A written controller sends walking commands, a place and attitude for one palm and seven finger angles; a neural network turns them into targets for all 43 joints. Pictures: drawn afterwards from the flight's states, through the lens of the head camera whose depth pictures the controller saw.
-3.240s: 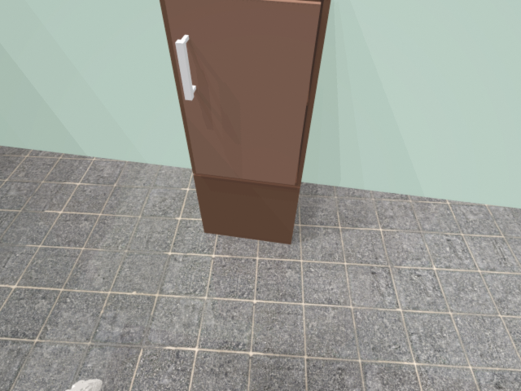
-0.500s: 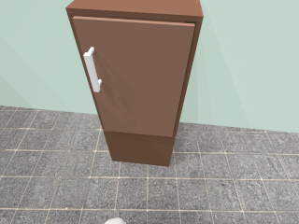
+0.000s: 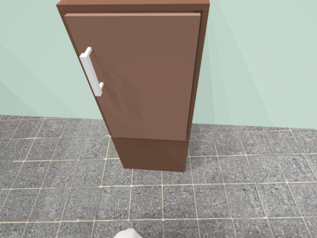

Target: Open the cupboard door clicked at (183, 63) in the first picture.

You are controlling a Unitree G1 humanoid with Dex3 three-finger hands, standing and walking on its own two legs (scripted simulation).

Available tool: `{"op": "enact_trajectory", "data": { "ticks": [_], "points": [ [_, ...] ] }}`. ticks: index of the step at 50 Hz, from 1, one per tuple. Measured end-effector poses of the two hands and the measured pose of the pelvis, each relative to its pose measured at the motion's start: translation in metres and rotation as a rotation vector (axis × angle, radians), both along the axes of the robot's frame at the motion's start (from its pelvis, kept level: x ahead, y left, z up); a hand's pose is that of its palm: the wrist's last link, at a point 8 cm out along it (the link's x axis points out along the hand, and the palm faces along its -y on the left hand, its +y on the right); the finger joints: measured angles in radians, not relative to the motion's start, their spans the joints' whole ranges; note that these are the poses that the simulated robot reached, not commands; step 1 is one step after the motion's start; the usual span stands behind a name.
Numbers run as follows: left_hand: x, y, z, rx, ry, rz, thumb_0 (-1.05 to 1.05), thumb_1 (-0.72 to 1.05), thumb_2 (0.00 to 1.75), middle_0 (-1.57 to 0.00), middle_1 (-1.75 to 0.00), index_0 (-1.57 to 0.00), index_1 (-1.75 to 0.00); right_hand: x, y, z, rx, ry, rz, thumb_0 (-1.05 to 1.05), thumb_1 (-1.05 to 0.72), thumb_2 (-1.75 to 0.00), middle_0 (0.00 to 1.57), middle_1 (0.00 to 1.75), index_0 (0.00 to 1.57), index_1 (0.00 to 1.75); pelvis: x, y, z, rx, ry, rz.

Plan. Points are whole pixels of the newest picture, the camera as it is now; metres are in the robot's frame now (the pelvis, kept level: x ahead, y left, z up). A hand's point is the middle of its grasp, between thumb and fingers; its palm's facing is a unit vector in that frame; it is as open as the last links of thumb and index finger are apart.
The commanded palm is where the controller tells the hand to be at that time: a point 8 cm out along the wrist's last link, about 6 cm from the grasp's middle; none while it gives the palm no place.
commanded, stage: come to a stop and stand still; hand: left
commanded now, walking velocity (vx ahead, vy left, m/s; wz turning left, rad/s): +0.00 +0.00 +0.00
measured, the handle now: (93, 72) +0.58 +0.25 +0.09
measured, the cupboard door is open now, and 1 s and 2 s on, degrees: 0 0 0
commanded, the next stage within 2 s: look again from close up in 0.48 s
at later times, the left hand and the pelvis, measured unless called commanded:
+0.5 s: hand out of the picture -0.03 +0.15 -0.15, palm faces +0.06 -0.98 -0.19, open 7.3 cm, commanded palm none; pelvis -0.02 -0.02 +0.02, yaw +0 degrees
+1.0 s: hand out of the picture -0.02 +0.16 -0.15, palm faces +0.04 -0.98 -0.21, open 7.3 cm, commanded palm none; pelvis -0.02 -0.01 +0.02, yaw +0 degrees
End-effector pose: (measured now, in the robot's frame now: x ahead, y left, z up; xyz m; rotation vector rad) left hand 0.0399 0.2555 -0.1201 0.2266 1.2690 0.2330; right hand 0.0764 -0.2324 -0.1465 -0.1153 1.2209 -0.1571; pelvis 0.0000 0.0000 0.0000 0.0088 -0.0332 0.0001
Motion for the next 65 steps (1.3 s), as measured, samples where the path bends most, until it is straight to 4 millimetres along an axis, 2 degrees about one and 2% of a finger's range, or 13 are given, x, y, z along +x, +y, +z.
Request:
{"op": "enact_trajectory", "data": {
  "ticks": [4,8,12,18,28,34,38,50,58,65],
  "points": [
    [-0.005,-0.02,0.006,-0.022,-0.008,-0.004,0.0,0.91,0.9,-0.19,-0.3,-0.2,-0.3,-0.029,-0.015,0.003,-0.002,0.064,-0.017,0.0,-0.9,-0.9,0.2,0.3,0.2,0.3,-0.005,-0.007,0.007,-0.003,0.004,0.006],
    [-0.006,-0.037,0.003,-0.063,-0.013,-0.015,0.0,0.91,0.9,-0.2,-0.3,-0.2,-0.3,-0.059,-0.019,0.009,-0.015,0.112,-0.032,0.0,-0.91,-0.9,0.2,0.3,0.2,0.3,-0.009,-0.012,0.012,-0.005,0.018,0.007],
    [-0.01,-0.042,-0.009,-0.099,-0.015,0.002,0.0,0.92,0.9,-0.2,-0.3,-0.2,-0.3,-0.086,-0.014,0.011,-0.034,0.162,-0.027,0.0,-0.91,-0.9,0.2,0.3,0.2,0.3,-0.015,-0.013,0.009,-0.028,0.027,0.017],
    [-0.032,-0.045,-0.007,-0.113,0.028,0.026,0.0,0.94,0.9,-0.2,-0.3,-0.2,-0.3,-0.112,0.003,0.021,0.0,0.218,-0.004,0.0,-0.9,-0.9,0.2,0.3,0.2,0.3,-0.021,-0.018,0.019,-0.007,0.014,0.013],
    [-0.087,-0.059,-0.003,-0.123,0.155,0.051,0.0,0.92,0.9,-0.2,-0.3,-0.2,-0.3,-0.118,0.011,0.016,0.045,0.21,-0.007,0.0,-0.91,-0.9,0.2,0.3,0.2,0.3,-0.024,-0.021,0.022,-0.003,0.007,0.004],
    [-0.105,-0.065,-0.007,-0.123,0.173,0.035,0.0,0.91,0.9,-0.2,-0.3,-0.2,-0.3,-0.116,0.009,0.01,0.043,0.164,0.0,0.0,-0.91,-0.9,0.2,0.3,0.2,0.3,-0.029,-0.017,0.015,-0.015,0.011,0.008],
    [-0.102,-0.06,-0.006,-0.119,0.155,0.035,0.0,0.91,0.9,-0.2,-0.3,-0.2,-0.3,-0.114,0.013,0.007,0.051,0.133,0.007,0.0,-0.91,-0.9,0.2,0.3,0.2,0.3,-0.027,-0.012,0.014,-0.008,0.006,0.011],
    [-0.071,-0.047,-0.002,-0.095,0.084,0.012,0.01,0.92,0.9,-0.2,-0.3,-0.2,-0.3,-0.122,0.029,0.007,0.08,0.161,0.019,0.0,-0.91,-0.9,0.2,0.3,0.2,0.3,-0.024,-0.009,0.016,0.005,0.002,0.007],
    [-0.068,-0.048,-0.002,-0.102,0.103,0.014,0.01,0.92,0.9,-0.2,-0.3,-0.2,-0.3,-0.127,0.025,0.009,0.067,0.208,0.016,0.0,-0.9,-0.9,0.2,0.3,0.2,0.3,-0.02,-0.009,0.018,0.004,0.005,0.007],
    [-0.07,-0.055,-0.005,-0.122,0.129,0.022,0.01,0.92,0.9,-0.2,-0.3,-0.2,-0.3,-0.123,0.019,0.011,0.05,0.228,0.019,0.0,-0.9,-0.9,0.2,0.3,0.2,0.3,-0.014,-0.011,0.017,0.002,0.007,0.006]
  ]
}}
